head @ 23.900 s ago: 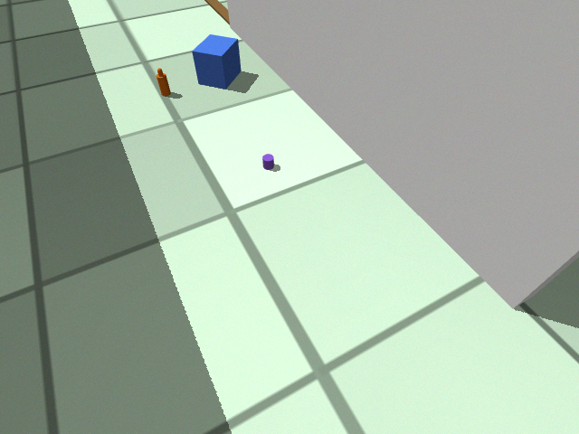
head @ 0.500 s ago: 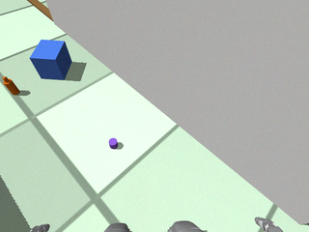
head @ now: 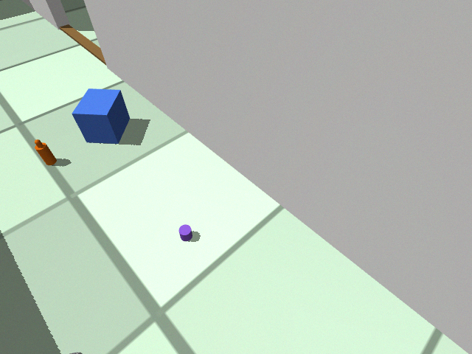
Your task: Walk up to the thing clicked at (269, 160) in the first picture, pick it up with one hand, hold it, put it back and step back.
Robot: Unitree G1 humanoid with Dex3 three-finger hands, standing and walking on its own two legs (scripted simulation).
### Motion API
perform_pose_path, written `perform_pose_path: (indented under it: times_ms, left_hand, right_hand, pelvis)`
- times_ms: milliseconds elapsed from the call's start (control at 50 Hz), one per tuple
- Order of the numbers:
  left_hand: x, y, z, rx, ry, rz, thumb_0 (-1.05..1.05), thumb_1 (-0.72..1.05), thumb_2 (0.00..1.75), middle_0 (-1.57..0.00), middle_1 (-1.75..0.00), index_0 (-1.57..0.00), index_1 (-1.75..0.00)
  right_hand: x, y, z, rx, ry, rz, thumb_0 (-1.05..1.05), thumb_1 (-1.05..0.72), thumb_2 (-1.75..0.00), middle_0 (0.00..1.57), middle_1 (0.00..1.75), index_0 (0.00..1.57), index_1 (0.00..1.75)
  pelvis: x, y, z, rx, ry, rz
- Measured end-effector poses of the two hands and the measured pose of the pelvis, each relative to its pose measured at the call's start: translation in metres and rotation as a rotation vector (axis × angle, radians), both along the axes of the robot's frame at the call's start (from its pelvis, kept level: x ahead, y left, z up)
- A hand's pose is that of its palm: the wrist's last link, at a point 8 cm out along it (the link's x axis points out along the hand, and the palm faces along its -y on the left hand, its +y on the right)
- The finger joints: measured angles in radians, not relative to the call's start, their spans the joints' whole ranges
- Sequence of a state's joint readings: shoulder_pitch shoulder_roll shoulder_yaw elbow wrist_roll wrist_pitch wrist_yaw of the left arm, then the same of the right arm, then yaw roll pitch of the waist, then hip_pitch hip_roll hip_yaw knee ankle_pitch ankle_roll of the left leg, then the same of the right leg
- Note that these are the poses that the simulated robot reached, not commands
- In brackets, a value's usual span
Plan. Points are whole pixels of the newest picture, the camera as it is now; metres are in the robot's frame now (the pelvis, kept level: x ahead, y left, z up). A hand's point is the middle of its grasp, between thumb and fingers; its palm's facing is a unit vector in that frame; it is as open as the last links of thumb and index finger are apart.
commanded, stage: walk up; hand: left
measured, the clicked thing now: (185, 233) +0.73 +0.25 -0.74
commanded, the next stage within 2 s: stand in 0.48 s
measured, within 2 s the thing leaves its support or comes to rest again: neither
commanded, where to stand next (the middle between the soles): +0.35 +0.01 m, yaw +0 degrees
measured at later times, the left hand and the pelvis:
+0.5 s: hand out of the picture +0.10 +0.27 -0.15, palm faces +0.04 -0.94 -0.34, open 7.3 cm; pelvis +0.01 +0.01 +0.01, yaw +1 degrees
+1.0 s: hand out of the picture +0.07 +0.25 -0.14, palm faces -0.02 -0.94 -0.35, open 7.3 cm; pelvis -0.01 +0.00 +0.02, yaw +0 degrees
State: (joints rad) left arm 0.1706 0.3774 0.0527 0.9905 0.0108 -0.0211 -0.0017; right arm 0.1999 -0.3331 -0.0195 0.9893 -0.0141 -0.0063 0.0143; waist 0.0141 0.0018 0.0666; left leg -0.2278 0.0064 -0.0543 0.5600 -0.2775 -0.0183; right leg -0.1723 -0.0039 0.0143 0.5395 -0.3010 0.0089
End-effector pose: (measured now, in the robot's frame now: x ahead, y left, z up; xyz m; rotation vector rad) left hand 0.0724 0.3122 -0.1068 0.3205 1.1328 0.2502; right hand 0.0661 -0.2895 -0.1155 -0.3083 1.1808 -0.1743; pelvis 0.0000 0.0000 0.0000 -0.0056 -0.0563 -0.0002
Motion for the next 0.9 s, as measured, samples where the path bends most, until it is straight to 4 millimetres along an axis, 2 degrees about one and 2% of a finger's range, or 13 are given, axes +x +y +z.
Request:
perform_pose_path:
  times_ms: [300,420,540,700,900]
  left_hand:
    - [0.028,-0.002,0.000,-0.032,-0.018,0.001,0.00,0.91,0.90,-0.21,-0.30,-0.21,-0.30]
    - [0.027,0.000,-0.002,-0.038,-0.001,0.008,0.00,0.91,0.90,-0.21,-0.30,-0.21,-0.30]
    - [0.017,-0.002,-0.002,-0.037,0.038,0.017,0.00,0.91,0.90,-0.21,-0.30,-0.21,-0.30]
    - [0.003,-0.009,0.002,-0.033,0.092,0.002,0.00,0.91,0.90,-0.21,-0.30,-0.21,-0.30]
    - [-0.006,-0.016,0.004,-0.030,0.089,-0.015,0.00,0.91,0.90,-0.21,-0.30,-0.21,-0.30]
  right_hand:
    - [0.036,0.000,0.013,-0.033,-0.033,0.008,0.00,-0.90,-0.90,0.20,0.29,0.20,0.30]
    - [0.045,0.003,0.016,-0.037,-0.036,0.014,0.00,-0.90,-0.90,0.20,0.29,0.20,0.30]
    - [0.049,0.006,0.015,-0.023,-0.034,0.015,0.00,-0.90,-0.90,0.20,0.29,0.20,0.30]
    - [0.045,0.005,0.013,-0.003,-0.032,0.002,0.00,-0.90,-0.90,0.20,0.29,0.20,0.30]
    - [0.017,-0.005,0.011,-0.002,0.007,-0.017,0.00,-0.90,-0.90,0.20,0.29,0.20,0.30]
  pelvis:
    - [0.011,0.007,0.006,-0.004,0.006,0.011]
    - [0.013,0.009,0.007,-0.003,0.007,0.012]
    - [0.013,0.008,0.010,0.002,0.005,0.008]
    - [0.006,0.005,0.014,0.003,0.001,0.000]
    - [-0.004,0.000,0.015,0.003,-0.005,-0.003]
